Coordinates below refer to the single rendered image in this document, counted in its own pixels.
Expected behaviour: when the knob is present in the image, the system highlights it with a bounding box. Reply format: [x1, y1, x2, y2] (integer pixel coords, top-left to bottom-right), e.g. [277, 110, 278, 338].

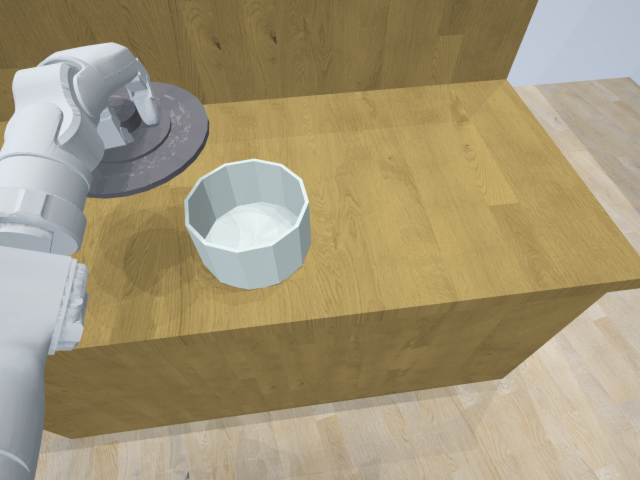
[109, 99, 141, 133]

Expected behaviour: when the table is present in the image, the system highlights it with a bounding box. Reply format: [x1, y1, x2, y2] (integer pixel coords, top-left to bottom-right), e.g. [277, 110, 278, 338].
[0, 0, 640, 439]

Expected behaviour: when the left robot forearm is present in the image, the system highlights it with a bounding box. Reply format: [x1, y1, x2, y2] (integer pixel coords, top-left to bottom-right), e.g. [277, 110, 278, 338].
[0, 55, 109, 256]

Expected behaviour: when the pot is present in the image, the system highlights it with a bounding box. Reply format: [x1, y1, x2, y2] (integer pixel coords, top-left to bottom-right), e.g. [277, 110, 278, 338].
[184, 159, 311, 290]

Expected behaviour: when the robot left hand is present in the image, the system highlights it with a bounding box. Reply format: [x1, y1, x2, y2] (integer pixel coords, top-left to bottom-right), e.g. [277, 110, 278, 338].
[46, 42, 159, 150]

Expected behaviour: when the lid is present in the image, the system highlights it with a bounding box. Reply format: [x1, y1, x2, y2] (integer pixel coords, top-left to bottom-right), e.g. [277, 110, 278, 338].
[87, 82, 209, 199]

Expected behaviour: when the robot left upper arm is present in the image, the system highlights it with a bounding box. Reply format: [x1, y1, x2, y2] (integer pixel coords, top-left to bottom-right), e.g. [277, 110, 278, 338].
[0, 246, 89, 480]

